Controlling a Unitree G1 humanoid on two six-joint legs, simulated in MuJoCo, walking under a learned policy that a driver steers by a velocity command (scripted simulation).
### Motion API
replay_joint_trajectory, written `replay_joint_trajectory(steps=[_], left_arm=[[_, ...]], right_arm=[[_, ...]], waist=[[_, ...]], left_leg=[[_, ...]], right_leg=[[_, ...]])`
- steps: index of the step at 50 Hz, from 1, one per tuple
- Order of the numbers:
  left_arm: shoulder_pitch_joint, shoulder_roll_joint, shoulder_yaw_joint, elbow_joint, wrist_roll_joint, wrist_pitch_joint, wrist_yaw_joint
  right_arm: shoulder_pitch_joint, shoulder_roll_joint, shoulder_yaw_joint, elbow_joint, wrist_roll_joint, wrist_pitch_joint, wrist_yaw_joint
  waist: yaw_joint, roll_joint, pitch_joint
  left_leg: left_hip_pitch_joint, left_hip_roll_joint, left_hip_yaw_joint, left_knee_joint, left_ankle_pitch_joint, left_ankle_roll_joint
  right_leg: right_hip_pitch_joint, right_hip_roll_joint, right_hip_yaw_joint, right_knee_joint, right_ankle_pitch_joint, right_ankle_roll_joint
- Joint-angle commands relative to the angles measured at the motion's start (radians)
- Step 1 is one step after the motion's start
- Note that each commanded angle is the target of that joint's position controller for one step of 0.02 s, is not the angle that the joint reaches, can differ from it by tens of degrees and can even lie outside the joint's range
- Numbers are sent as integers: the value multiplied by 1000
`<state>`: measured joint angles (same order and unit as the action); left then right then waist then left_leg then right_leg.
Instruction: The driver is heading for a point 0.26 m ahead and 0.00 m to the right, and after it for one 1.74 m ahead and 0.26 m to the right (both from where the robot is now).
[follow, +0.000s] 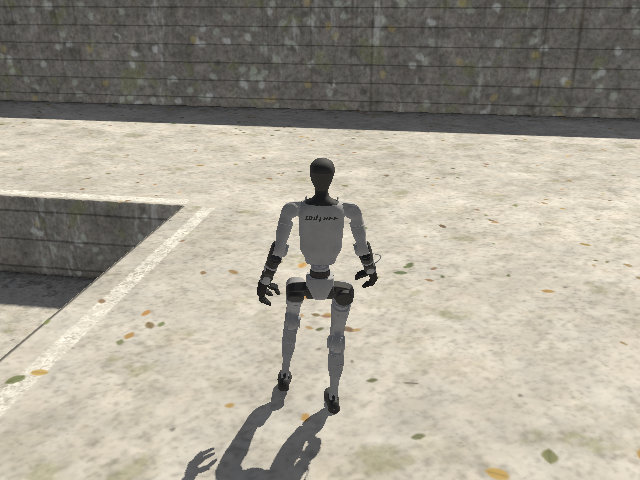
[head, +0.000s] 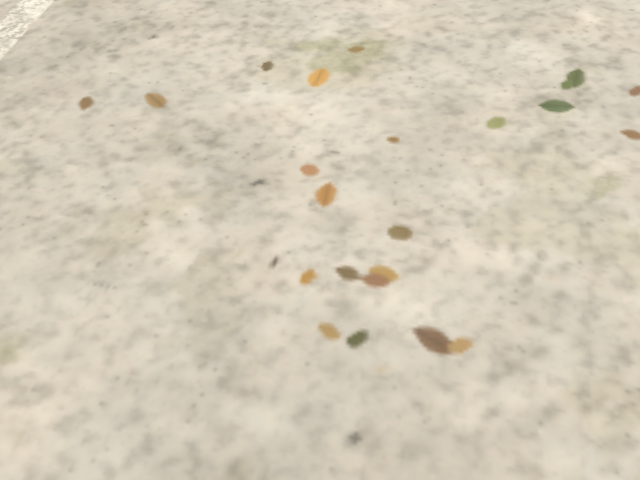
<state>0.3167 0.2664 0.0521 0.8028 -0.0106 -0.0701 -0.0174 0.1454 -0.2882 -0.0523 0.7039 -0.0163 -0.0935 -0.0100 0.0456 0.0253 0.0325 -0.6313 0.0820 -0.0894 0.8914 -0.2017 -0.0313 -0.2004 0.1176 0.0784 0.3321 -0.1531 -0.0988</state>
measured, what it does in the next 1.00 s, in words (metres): walks ahead: left foot, then right foot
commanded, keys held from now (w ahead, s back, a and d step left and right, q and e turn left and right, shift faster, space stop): w+e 0.02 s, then e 0.12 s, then no key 0.86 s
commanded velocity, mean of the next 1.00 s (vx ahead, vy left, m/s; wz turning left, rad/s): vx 0.13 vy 0.00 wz -0.19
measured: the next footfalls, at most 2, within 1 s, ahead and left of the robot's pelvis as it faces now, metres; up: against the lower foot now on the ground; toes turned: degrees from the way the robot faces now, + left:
left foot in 0.22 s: +0.31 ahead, +0.13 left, +0.00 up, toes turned -12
right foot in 0.54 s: +0.23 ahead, -0.11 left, +0.00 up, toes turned -9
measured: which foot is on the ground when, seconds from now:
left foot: up 0.00-0.20, down 0.22-1.00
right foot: down 0.00-0.22, up 0.24-0.52, down 0.54-1.00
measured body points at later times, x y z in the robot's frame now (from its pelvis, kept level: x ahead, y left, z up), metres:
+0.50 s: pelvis +0.19 +0.04 -0.01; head +0.22 +0.04 +0.44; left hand +0.37 +0.28 -0.12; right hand +0.28 -0.23 -0.12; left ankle +0.28 +0.13 -0.75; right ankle +0.18 -0.11 -0.73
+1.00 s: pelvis +0.23 +0.01 -0.01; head +0.24 +0.01 +0.44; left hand +0.39 +0.24 -0.13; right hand +0.29 -0.26 -0.14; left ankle +0.28 +0.13 -0.75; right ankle +0.19 -0.11 -0.75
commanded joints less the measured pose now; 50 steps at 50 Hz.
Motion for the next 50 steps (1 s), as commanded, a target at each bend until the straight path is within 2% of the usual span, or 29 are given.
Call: replay_joint_trajectory(steps=[1, 3, 5, 7, 9, 10, 11, 12, 13, 14, 15, 16, 17, 18, 19, 20, 22, 24, 26, 27, 28, 29, 30, 31, 32, 34, 40, 50], left_arm=[[-24, 186, 50, -76, -12, -8, 22], [13, 188, 53, -65, -14, 8, 31], [53, 185, 56, -54, -17, 28, 38], [53, 176, 56, -62, -16, 45, 47], [8, 162, 54, -87, -8, 54, 55], [-14, 140, 47, -103, -5, 52, 55], [-15, 90, 28, -134, 12, 45, 53], [205, 29, 11, -109, 15, 37, 47], [279, 131, 18, -89, -3, 38, 39], [162, 185, 35, -86, -14, 54, 44], [62, 189, 39, -102, -10, 73, 51], [13, 179, 40, -114, -1, 91, 57], [13, 148, 34, -120, 1, 103, 57], [28, 111, 24, -117, 4, 108, 56], [44, 81, 15, -112, 7, 106, 55], [43, 66, 8, -109, 12, 101, 55], [21, 70, 5, -108, 15, 96, 51], [10, 84, 10, -104, 14, 102, 46], [-20, 86, 10, -110, 29, 105, 41], [-44, 109, 11, -131, 43, 105, 43], [-66, 166, 19, -152, 45, 105, 50], [-89, 158, 20, -126, 39, 103, 44], [-115, 104, 8, -137, 40, 94, 38], [-116, 84, 1, -131, 45, 85, 36], [-117, 90, 1, -132, 42, 76, 35], [-93, 94, 2, -125, 32, 62, 38], [-74, 83, 1, -119, 25, 59, 44], [-56, 67, 2, -83, 21, 56, 43]], right_arm=[[-58, -54, -13, -76, 0, -9, -3], [-124, -47, -10, -94, 2, -16, 4], [-158, -56, -14, -109, 8, -21, 12], [-153, -80, -24, -110, 10, -25, 18], [-78, -101, -33, -88, 6, -33, 22], [-14, -118, -39, -75, -7, -40, 18], [86, -173, -47, -72, -31, -42, 10], [116, -190, -44, -71, -42, -25, 9], [137, -171, -49, -54, 6, -5, 17], [83, -107, -33, -77, 12, 7, 15], [31, -72, -16, -78, 3, 20, 14], [-11, -53, -3, -76, -2, 29, 17], [-50, -50, 3, -68, -9, 36, 19], [-67, -63, -2, -58, -15, 38, 22], [-78, -69, -5, -50, -16, 39, 22], [-78, -76, -8, -43, -13, 41, 21], [-57, -93, -14, -27, -3, 47, 17], [-60, -97, -12, -18, 7, 57, 16], [-48, -73, 1, -3, 13, 62, 18], [-19, -48, 12, 13, 5, 57, 22], [14, -43, 15, 16, -10, 53, 28], [34, -21, 16, 21, -7, 53, 26], [0, -46, 13, 28, -10, 56, 21], [-7, -51, 9, 32, -6, 59, 18], [2, -54, 7, 44, -3, 63, 12], [20, -56, 6, 57, -3, 62, 9], [22, -50, 5, 98, 7, 61, 6], [9, -58, -1, 173, 13, 85, -12]], waist=[[-9, -88, -33], [15, -103, -29], [26, -115, -48], [11, -128, -67], [-32, -150, -97], [-69, -135, -141], [-102, -33, -277], [-20, 231, -400], [-24, 231, -466], [-62, 114, -340], [-69, 43, -252], [-58, 32, -181], [-23, 57, -135], [-6, 91, -112], [3, 115, -118], [-1, 126, -137], [-18, 127, -182], [-12, 111, -184], [-4, 90, -135], [-11, 52, -115], [-51, -49, -89], [-86, -180, -74], [-62, -157, -30], [-60, -147, -12], [-61, -132, 0], [-56, -94, -17], [-49, -40, -59], [-56, -28, -56]], left_leg=[[66, -37, 27, -195, 196, -30], [131, -86, 45, -306, 283, -32], [163, -120, 39, -363, 296, -26], [182, -135, 11, -417, 247, -10], [246, -119, 12, -469, 256, 24], [366, -82, 16, -525, 378, 59], [622, 92, -118, -451, 689, 130], [909, 352, -416, -371, 1055, 330], [905, 403, -572, -407, 747, 388], [803, 318, -462, -448, 544, 340], [685, 249, -353, -478, 431, 290], [563, 202, -287, -509, 391, 271], [445, 161, -226, -542, 367, 252], [361, 116, -157, -569, 378, 240], [330, 92, -110, -573, 424, 242], [330, 88, -89, -569, 471, 250], [366, 112, -99, -563, 459, 266], [351, 115, -103, -560, 276, 255], [273, 75, -93, -567, -5, 192], [223, 49, -83, -555, -132, 132], [194, -17, -24, -499, -231, 78], [310, -72, 59, -477, -158, 40], [363, -72, 61, -448, -92, 23], [374, -69, 58, -443, -63, 28], [374, -60, 48, -442, -43, 38], [369, -53, 38, -441, 3, 50], [407, -47, 39, -413, 119, 48], [450, -40, 33, -398, 166, 47]], right_leg=[[-60, -208, 183, -124, 171, -137], [-74, -182, 167, -73, 274, -106], [-32, -185, 200, -4, 324, -83], [37, -197, 269, 76, 317, -62], [86, -201, 297, 177, 349, -33], [70, -159, 269, 279, 366, 3], [-46, -102, 208, 512, 156, 45], [-302, 44, 135, 810, -598, 109], [-386, -32, 134, 947, -583, 126], [-435, -67, 114, 996, -497, 154], [-442, -90, 78, 964, -433, 166], [-414, -112, 69, 914, -402, 174], [-337, -135, 61, 822, -378, 176], [-255, -134, 22, 720, -350, 178], [-192, -131, -9, 623, -338, 181], [-144, -131, -26, 543, -315, 181], [-82, -137, -32, 427, -221, 174], [-9, -133, -45, 300, -112, 154], [84, -128, -47, 148, -7, 114], [123, -186, 22, 112, 42, 84], [107, -272, 103, 92, 55, 43], [-64, -263, 105, 61, -196, 11], [-137, -224, 88, 32, -311, 26], [-158, -209, 74, 31, -315, 49], [-155, -195, 59, 46, -256, 66], [-111, -188, 45, 89, -142, 77], [-61, -173, 27, 137, 15, 74], [-54, -156, 6, 136, 77, 79]])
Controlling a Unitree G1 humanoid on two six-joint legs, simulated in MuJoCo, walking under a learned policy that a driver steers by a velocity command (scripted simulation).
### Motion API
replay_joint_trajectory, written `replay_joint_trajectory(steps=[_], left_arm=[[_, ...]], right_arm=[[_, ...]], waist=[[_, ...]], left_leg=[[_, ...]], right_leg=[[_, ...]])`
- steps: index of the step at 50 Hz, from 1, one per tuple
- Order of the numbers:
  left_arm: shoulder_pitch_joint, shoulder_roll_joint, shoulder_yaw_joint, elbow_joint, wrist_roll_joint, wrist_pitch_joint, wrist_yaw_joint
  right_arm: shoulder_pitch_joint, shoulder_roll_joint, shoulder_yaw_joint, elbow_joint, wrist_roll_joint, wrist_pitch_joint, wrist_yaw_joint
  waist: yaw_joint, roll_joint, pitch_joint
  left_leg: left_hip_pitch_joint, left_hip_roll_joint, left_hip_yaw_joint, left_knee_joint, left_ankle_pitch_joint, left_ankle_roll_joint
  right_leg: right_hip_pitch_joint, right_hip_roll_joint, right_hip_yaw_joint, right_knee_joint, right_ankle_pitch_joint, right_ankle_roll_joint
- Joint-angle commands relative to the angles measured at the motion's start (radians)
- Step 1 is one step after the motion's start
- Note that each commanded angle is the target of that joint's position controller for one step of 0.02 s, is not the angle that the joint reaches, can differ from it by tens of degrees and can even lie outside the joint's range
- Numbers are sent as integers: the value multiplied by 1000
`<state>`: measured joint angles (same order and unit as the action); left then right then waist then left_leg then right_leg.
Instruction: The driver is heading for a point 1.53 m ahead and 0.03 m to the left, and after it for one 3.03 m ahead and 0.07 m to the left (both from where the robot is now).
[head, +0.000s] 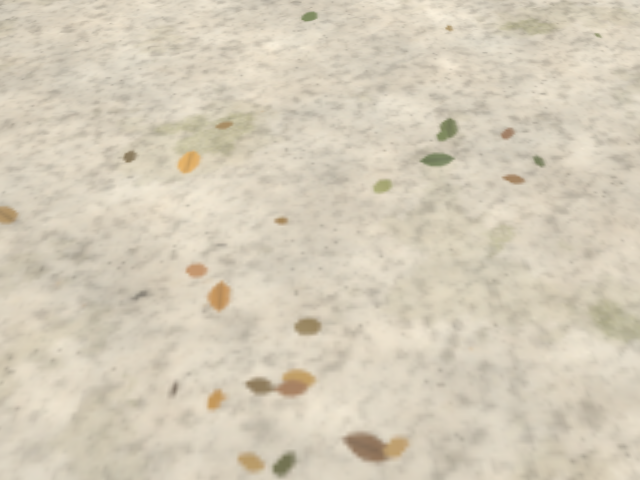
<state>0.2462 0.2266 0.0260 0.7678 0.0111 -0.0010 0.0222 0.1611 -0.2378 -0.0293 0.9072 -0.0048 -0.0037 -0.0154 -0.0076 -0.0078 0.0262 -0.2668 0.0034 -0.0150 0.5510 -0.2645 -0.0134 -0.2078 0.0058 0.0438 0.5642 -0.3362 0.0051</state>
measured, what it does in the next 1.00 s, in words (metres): walks ahead: right foot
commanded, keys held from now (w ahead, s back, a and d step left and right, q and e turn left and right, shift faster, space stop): no key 0.24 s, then w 0.76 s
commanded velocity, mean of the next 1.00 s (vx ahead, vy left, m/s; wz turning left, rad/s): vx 0.27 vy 0.00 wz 0.00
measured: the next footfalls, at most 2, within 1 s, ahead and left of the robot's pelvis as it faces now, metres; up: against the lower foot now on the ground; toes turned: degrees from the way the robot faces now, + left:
right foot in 0.94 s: +0.43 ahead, -0.12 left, +0.00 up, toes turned -2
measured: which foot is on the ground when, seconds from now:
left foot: down 0.00-0.96, up 0.98-1.00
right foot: down 0.00-0.48, up 0.50-0.92, down 0.94-1.00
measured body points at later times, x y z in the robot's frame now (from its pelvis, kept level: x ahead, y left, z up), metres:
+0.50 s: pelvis +0.04 +0.02 +0.00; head +0.04 +0.04 +0.45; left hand +0.06 +0.29 -0.15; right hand +0.10 -0.25 -0.14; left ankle +0.03 +0.12 -0.73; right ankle -0.02 -0.12 -0.73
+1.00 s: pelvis +0.28 -0.02 -0.01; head +0.32 -0.03 +0.43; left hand +0.50 +0.22 -0.10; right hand +0.21 -0.28 -0.16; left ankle +0.07 +0.12 -0.67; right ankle +0.39 -0.12 -0.73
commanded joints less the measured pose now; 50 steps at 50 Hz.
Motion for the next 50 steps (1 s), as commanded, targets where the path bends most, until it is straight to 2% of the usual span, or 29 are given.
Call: replay_joint_trajectory(steps=[1, 12, 13, 15, 16, 18, 19, 20, 21, 23, 24, 25, 26, 27, 28, 29, 31, 33, 36, 39, 41, 43, 44, 45, 46, 47, 48, 49, 50], left_arm=[[16, 106, 29, -42, -1, -14, 4], [39, 100, 29, 38, -2, -18, 12], [61, 92, 27, 57, -3, -17, 13], [71, 125, 39, 69, -13, -11, 18], [76, 137, 43, 67, -17, -13, 20], [137, 175, 54, 83, -29, -33, 19], [140, 199, 63, 91, -34, -43, 18], [128, 200, 64, 91, -36, -51, 16], [94, 190, 61, 83, -35, -56, 13], [4, 168, 53, 59, -40, -53, 4], [-33, 136, 44, 41, -35, -57, 2], [-57, 71, 29, 5, -32, -71, 3], [-73, 96, 36, -15, -47, -89, 8], [-44, 126, 45, -3, -63, -100, 2], [-17, 117, 43, 17, -64, -107, -7], [-23, 114, 45, 22, -55, -111, -11], [-62, 116, 54, 16, -35, -109, -22], [-92, 87, 48, 8, -31, -100, -32], [-223, 47, 28, -36, -32, -95, -37], [-312, 54, 21, -64, -40, -94, -48], [-345, 71, 22, -79, -44, -94, -56], [-347, 95, 28, -86, -42, -98, -64], [-316, 115, 37, -81, -40, -100, -66], [-248, 141, 50, -64, -38, -100, -64], [-93, 176, 73, -16, -40, -96, -57], [94, 219, 92, 32, -39, -91, -47], [214, 323, 113, 66, -15, -87, -45], [210, 248, 88, 74, -19, -85, -49], [105, 196, 68, 67, -25, -91, -51]], right_arm=[[-9, -109, -24, -22, 2, -3, -9], [-28, -104, -27, 73, 4, 10, -18], [-9, -92, -24, 91, 4, 11, -18], [-6, -105, -31, 104, 16, 12, -20], [-19, -106, -31, 98, 18, 4, -19], [-58, -77, -26, 77, 25, -32, -9], [-66, -62, -24, 70, 29, -51, 0], [-69, -67, -25, 67, 31, -68, 8], [-48, -67, -26, 72, 38, -81, 17], [99, -71, -35, 137, 41, -93, 26], [202, -108, -49, 179, 31, -92, 26], [328, -209, -76, 209, 31, -91, 25], [379, -234, -75, 206, 14, -100, 35], [302, -167, -52, 183, 6, -110, 34], [252, -129, -41, 158, 10, -116, 34], [222, -129, -37, 146, 13, -116, 36], [221, -86, -18, 141, 11, -104, 34], [257, -94, -14, 145, 7, -92, 22], [265, -133, -16, 133, 3, -81, 3], [309, -158, -21, 138, 12, -81, -3], [322, -157, -25, 145, 23, -81, -3], [316, -164, -32, 144, 25, -76, -3], [304, -175, -37, 139, 23, -72, -2], [292, -188, -42, 132, 19, -66, -2], [278, -182, -40, 125, 12, -57, -1], [269, -162, -31, 107, 2, -53, -1], [400, -21, 9, 87, 1, -69, 11], [384, -42, 6, 104, 19, -100, 20], [263, -138, -22, 58, 50, -119, 25]], waist=[[-3, 4, -47], [-5, 3, -19], [-5, -2, -39], [2, -29, 19], [9, -48, 65], [34, -128, 117], [31, -179, 130], [25, -182, 147], [2, -173, 148], [-77, -130, 101], [-109, -50, 63], [-131, 217, 23], [-148, 293, 16], [-94, 166, 53], [-66, 121, 60], [-50, 90, 70], [-44, 86, 65], [-49, 96, 56], [-70, 83, 86], [-88, 103, 109], [-78, 104, 127], [-51, 100, 115], [-22, 107, 83], [21, 125, 23], [102, 124, -74], [181, 95, -192], [133, -176, -380], [135, -221, -432], [113, -175, -229]], left_leg=[[88, 39, -42, -59, 227, 29], [93, 34, -39, -87, 187, 24], [99, 21, -25, -90, 88, 25], [19, -22, 13, -49, -238, 42], [-50, -26, 14, -27, -329, 52], [-164, -32, 46, 92, -270, 54], [-193, -29, 57, 167, -182, 59], [-195, 1, 29, 190, -161, 77], [-165, 11, 27, 143, -173, 96], [113, -13, 47, -69, -79, 111], [254, 34, -49, -119, -43, 115], [389, 210, -384, -274, -213, 205], [444, 370, -697, -383, -213, 313], [424, 378, -651, -362, -186, 309], [409, 333, -539, -359, -163, 274], [396, 308, -457, -374, -123, 245], [350, 249, -308, -400, 60, 202], [332, 215, -211, -413, 215, 202], [240, 185, -121, -443, 276, 197], [190, 193, -87, -472, 250, 197], [234, 224, -82, -466, 269, 190], [306, 252, -70, -417, 373, 173], [333, 257, -58, -361, 520, 161], [348, 252, -42, -267, 715, 148], [315, 215, -10, -86, 852, 126], [138, 173, 9, 168, 721, 95], [-251, -4, 39, 600, 205, 30], [-369, -52, -110, 772, -279, 43], [-466, 13, -110, 832, -231, 67]], right_leg=[[-46, -43, 39, -99, 259, -24], [-39, -33, 23, -132, 218, -18], [-30, -25, 16, -146, 115, -21], [-75, -24, 42, -173, -238, -60], [-98, -54, 91, -207, -376, -88], [-64, -178, 277, -315, -509, -162], [-45, -254, 386, -369, -517, -205], [-63, -292, 436, -387, -473, -230], [-70, -289, 414, -372, -403, -223], [-171, -188, 250, -281, -251, -151], [-249, -113, 140, -126, -114, -104], [-412, 27, -50, 202, -54, -25], [-566, 53, -3, 448, -226, -14], [-633, -10, 63, 585, -192, -37], [-648, -49, 62, 612, -96, -59], [-665, -82, 43, 591, -12, -70], [-611, -119, 12, 512, 97, -59], [-583, -114, -30, 429, 156, -29], [-511, -90, -69, 206, 270, 0], [-407, -58, -94, 60, 362, 0], [-399, -59, -72, 8, 375, -22], [-379, -53, -65, -28, 341, -53], [-320, -35, -74, -34, 315, -71], [-214, -5, -96, -25, 286, -91], [-18, 27, -118, -23, 271, -119], [273, -54, -27, 2, 247, -163], [663, -335, 458, -80, -1, -327], [643, -404, 756, -288, -142, -352], [483, -366, 621, -314, -161, -287]])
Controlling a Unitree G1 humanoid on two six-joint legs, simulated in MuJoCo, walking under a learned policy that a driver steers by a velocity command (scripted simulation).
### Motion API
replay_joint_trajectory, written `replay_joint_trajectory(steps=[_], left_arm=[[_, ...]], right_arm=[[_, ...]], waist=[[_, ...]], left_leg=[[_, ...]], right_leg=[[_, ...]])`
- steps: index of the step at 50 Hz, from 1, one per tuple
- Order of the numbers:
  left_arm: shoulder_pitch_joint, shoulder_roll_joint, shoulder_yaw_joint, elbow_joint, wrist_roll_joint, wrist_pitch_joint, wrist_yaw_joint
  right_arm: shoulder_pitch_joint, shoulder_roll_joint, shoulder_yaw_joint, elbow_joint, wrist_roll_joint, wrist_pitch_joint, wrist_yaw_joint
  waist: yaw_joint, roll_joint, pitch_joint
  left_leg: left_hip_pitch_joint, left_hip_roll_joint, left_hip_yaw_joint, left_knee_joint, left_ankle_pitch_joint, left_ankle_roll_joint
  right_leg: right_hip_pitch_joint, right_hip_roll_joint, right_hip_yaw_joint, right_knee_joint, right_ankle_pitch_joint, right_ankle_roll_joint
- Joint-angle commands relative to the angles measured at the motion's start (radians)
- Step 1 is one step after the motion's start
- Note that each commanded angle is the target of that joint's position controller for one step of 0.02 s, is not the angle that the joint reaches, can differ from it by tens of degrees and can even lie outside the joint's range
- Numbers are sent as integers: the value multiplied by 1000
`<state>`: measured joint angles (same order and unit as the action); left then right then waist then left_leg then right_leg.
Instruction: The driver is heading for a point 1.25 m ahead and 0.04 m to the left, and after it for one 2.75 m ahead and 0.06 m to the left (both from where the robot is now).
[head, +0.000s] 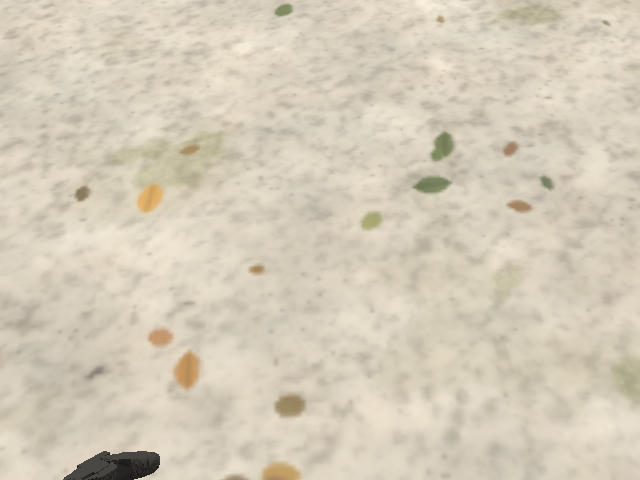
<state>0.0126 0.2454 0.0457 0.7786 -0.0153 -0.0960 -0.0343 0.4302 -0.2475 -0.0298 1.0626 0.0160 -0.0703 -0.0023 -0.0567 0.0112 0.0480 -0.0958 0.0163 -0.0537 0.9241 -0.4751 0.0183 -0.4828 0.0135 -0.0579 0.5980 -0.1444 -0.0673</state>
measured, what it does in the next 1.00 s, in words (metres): walks ahead: left foot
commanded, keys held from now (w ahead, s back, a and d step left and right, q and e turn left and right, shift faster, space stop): w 1.00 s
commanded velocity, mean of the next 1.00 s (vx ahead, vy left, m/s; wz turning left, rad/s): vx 0.49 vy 0.00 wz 0.00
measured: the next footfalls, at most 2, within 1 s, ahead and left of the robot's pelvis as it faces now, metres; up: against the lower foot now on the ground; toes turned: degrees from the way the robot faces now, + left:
left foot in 0.48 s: +0.46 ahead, +0.14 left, +0.00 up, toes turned +2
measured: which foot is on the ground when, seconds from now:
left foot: up 0.00-0.46, down 0.48-1.00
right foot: down 0.00-0.50, up 0.52-1.00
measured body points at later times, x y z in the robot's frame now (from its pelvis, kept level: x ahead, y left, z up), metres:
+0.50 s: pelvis +0.29 +0.03 +0.00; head +0.32 +0.05 +0.45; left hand +0.25 +0.31 -0.14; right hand +0.50 -0.20 -0.09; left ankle +0.42 +0.14 -0.72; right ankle +0.11 -0.09 -0.71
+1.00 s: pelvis +0.58 +0.02 +0.01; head +0.61 +0.01 +0.46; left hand +0.80 +0.25 -0.09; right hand +0.53 -0.26 -0.13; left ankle +0.42 +0.14 -0.72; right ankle +0.73 -0.10 -0.71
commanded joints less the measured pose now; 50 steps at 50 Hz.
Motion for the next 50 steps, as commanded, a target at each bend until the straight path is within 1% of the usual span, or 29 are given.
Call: replay_joint_trajectory(steps=[1, 2, 3, 4, 5, 6, 8, 10, 14, 17, 20, 22, 23, 24, 25, 26, 27, 28, 29, 30, 31, 33, 35, 37, 41, 45, 48, 49, 50], left_arm=[[244, 145, 37, 39, 3, -1, 5], [182, 117, 28, 35, 11, -7, -1], [147, 94, 22, 35, 21, -14, -5], [136, 84, 20, 43, 23, -17, -9], [146, 84, 19, 55, 19, -21, -10], [163, 93, 21, 69, 18, -24, -7], [203, 125, 27, 90, 20, -26, 7], [246, 139, 29, 108, 18, -21, 22], [318, 160, 30, 137, 6, -12, 38], [381, 167, 32, 171, -3, 1, 41], [401, 178, 40, 190, -5, 20, 44], [376, 194, 46, 187, -4, 32, 46], [356, 190, 43, 182, -1, 39, 45], [358, 158, 29, 169, 9, 42, 46], [465, 56, -3, 151, 16, 25, 36], [466, 36, -14, 167, 10, 1, 32], [376, 144, 15, 142, -21, -20, 26], [295, 160, 17, 116, -35, -30, 27], [253, 153, 20, 111, -22, -29, 33], [259, 144, 27, 115, -10, -19, 38], [281, 119, 26, 123, -5, -4, 38], [293, 82, 21, 127, 0, 17, 40], [230, 87, 24, 104, 7, 24, 44], [159, 83, 24, 81, 13, 21, 41], [12, 57, 11, 44, 6, 9, 27], [-85, 67, 6, 6, -3, 2, 6], [-68, 99, 14, -3, -4, -7, -9], [-15, 120, 24, 9, -4, -9, -9], [106, 151, 44, 46, -1, -9, -6]], right_arm=[[-84, -143, -25, -122, 35, -60, 7], [-110, -132, -29, -126, 21, -58, -1], [-86, -113, -34, -120, 9, -44, -7], [-61, -87, -32, -115, 5, -29, -8], [-53, -67, -31, -113, 3, -17, -9], [-66, -65, -32, -122, 1, -8, -11], [-150, -80, -38, -159, -7, -1, -14], [-233, -83, -39, -189, -15, -6, -11], [-386, -57, -26, -234, -9, -21, 6], [-469, -59, -19, -267, -1, -25, 21], [-503, -82, -21, -299, 2, -32, 39], [-435, -117, -34, -291, 4, -37, 43], [-318, -149, -53, -259, 3, -39, 41], [-133, -207, -80, -206, -1, -38, 32], [15, -307, -106, -177, -21, -32, 26], [45, -259, -91, -165, -7, -26, 28], [-21, -198, -68, -173, -3, -28, 27], [-112, -165, -58, -199, -7, -28, 24], [-183, -136, -49, -209, -17, -30, 27], [-222, -107, -40, -214, -25, -36, 29], [-237, -94, -37, -212, -28, -38, 32], [-218, -111, -41, -196, -22, -44, 32], [-185, -139, -48, -179, -21, -46, 22], [-152, -145, -49, -165, -18, -40, 10], [-89, -157, -50, -140, -8, -32, -2], [-21, -164, -56, -100, 0, -13, -6], [-31, -180, -66, -93, 3, 4, -12], [-50, -188, -69, -98, 3, 9, -13], [-70, -182, -66, -103, 1, 15, -14]], waist=[[132, -117, -146], [96, -59, -84], [55, -79, -69], [33, -94, -65], [23, -91, -57], [18, -85, -40], [27, -69, -2], [49, -54, 14], [99, -50, 28], [127, -46, 47], [117, -54, 43], [70, -83, -5], [4, -86, -77], [-67, -63, -206], [-53, 131, -377], [-60, 245, -456], [-59, 182, -330], [-35, 125, -214], [-5, 54, -131], [33, 63, -99], [56, 74, -85], [75, 65, -63], [70, 42, -33], [53, 36, -18], [7, 42, 10], [-16, 43, 40], [20, 59, 18], [54, 75, -17], [120, 73, -89]], left_leg=[[-624, 55, -41, 425, 78, 48], [-577, 94, -25, 360, 153, 46], [-503, 127, -33, 304, 200, 45], [-454, 137, -32, 274, 216, 40], [-439, 140, -23, 248, 220, 33], [-452, 144, -16, 218, 237, 25], [-536, 154, -13, 117, 323, 3], [-594, 152, -9, -15, 442, -12], [-537, 101, 41, -268, 615, -18], [-552, 84, 41, -354, 603, -12], [-563, 71, 34, -410, 495, 21], [-441, 34, 67, -429, 411, 49], [-278, -2, 99, -448, 404, 74], [2, 33, 62, -415, 424, 115], [436, 294, -346, -421, 310, 262], [531, 386, -679, -596, 184, 320], [436, 353, -585, -624, 121, 268], [286, 321, -441, -643, 172, 234], [132, 282, -336, -683, 255, 219], [33, 247, -263, -714, 322, 202], [-29, 223, -219, -746, 350, 199], [-84, 210, -155, -787, 420, 215], [-78, 209, -114, -810, 483, 225], [-55, 195, -71, -819, 515, 212], [-45, 158, 6, -831, 490, 178], [98, 215, -3, -785, 500, 173], [189, 255, -14, -705, 627, 150], [195, 249, -4, -641, 773, 138], [173, 210, 29, -498, 919, 117]], right_leg=[[588, -337, 571, -369, -257, -185], [443, -296, 452, -397, -134, -167], [350, -254, 363, -423, -60, -149], [295, -232, 319, -448, -37, -149], [260, -224, 285, -467, -8, -158], [237, -220, 256, -485, 14, -168], [241, -222, 229, -512, 39, -180], [278, -218, 204, -520, 68, -173], [308, -189, 126, -520, 95, -138], [411, -222, 123, -488, 106, -135], [534, -273, 138, -416, 180, -118], [569, -276, 133, -322, 390, -97], [553, -239, 99, -180, 557, -76], [434, -182, 57, 50, 534, -45], [27, -45, -1, 454, 196, 30], [-165, 52, 114, 657, -410, 44], [-266, -14, 181, 743, -392, 19], [-283, -71, 148, 725, -304, 4], [-249, -114, 127, 657, -219, 4], [-184, -149, 134, 591, -164, 6], [-131, -160, 134, 562, -134, 11], [-115, -169, 121, 509, -100, 28], [-179, -174, 117, 412, -17, 50], [-215, -169, 109, 287, 95, 65], [-149, -121, 59, 42, 267, 67], [-182, -104, 70, -58, 230, 45], [-133, -86, 64, -95, 118, 7], [-44, -58, 40, -101, 82, -8], [124, -24, 9, -118, 82, -31]])
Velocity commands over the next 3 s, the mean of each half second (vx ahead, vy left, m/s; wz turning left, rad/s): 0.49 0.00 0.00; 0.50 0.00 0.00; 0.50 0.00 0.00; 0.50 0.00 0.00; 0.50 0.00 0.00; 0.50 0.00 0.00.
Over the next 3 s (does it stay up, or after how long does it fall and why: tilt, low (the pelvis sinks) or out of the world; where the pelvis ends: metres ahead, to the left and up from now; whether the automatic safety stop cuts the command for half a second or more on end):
stays up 1.71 0.04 0.03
